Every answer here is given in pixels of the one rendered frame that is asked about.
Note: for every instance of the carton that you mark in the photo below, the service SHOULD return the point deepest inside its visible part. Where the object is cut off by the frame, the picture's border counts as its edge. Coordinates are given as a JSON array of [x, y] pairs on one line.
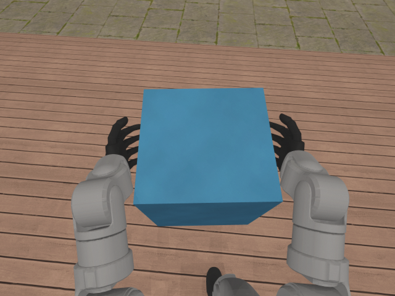
[[205, 157]]

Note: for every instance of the robot left hand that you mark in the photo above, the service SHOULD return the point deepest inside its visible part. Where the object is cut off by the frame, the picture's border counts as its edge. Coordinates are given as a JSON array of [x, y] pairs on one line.
[[117, 144]]

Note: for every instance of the right robot upper arm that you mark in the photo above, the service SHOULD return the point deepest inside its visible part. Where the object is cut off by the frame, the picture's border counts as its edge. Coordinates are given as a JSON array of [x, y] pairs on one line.
[[298, 289]]

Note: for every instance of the right robot forearm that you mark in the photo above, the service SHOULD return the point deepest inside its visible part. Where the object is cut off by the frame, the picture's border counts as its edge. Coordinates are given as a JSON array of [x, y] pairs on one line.
[[319, 221]]

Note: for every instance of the robot right foot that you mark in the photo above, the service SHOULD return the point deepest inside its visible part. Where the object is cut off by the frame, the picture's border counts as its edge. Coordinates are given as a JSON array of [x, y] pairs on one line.
[[212, 275]]

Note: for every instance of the robot right thigh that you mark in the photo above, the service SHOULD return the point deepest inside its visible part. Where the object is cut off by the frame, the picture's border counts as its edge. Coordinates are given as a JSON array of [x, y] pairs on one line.
[[233, 286]]

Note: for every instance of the left robot forearm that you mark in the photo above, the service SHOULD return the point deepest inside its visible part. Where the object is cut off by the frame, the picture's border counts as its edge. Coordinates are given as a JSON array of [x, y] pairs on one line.
[[99, 223]]

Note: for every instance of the robot right hand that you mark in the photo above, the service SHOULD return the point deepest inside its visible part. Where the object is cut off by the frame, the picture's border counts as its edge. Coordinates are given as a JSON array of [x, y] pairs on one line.
[[292, 138]]

